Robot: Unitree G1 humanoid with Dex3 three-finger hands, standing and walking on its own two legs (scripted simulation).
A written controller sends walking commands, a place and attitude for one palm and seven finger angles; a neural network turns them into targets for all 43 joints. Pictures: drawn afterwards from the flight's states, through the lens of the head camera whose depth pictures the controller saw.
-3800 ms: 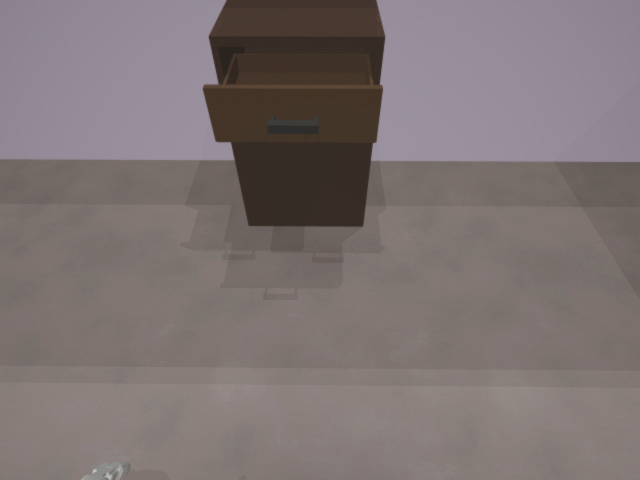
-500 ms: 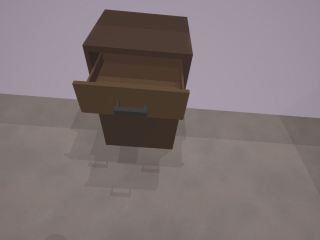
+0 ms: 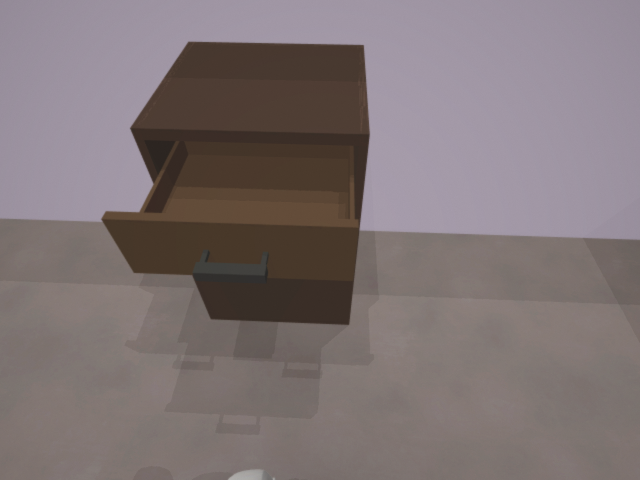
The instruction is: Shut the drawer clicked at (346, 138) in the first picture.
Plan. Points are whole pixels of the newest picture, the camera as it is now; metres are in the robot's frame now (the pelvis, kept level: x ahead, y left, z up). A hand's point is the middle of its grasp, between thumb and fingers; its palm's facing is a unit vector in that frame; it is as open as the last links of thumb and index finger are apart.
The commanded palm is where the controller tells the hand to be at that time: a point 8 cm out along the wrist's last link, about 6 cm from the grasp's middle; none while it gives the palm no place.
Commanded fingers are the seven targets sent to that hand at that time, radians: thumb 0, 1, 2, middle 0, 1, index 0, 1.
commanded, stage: take the last steps up to it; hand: left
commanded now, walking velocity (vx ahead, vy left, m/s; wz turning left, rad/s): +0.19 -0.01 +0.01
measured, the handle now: (233, 264) +0.49 +0.19 -0.09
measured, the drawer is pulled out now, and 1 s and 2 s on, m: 0.24 0.24 0.24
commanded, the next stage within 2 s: come to a stop and stand still in 0.16 s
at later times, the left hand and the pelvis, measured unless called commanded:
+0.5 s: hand out of the picture +0.10 +0.19 -0.18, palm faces +0.03 -0.99 -0.16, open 7.3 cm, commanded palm none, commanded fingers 0.00 0.90 0.90 -0.20 -0.30 -0.20 -0.30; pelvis +0.10 +0.02 +0.00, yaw -1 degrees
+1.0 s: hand (205, 479) +0.16 +0.18 -0.17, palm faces -0.01 -0.97 -0.24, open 7.3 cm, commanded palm none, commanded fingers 0.00 0.90 0.90 -0.20 -0.30 -0.20 -0.30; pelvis +0.10 +0.00 +0.00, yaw -1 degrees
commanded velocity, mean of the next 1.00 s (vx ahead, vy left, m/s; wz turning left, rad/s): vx -0.03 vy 0.01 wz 0.00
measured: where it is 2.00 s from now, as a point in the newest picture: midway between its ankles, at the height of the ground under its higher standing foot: outside the picture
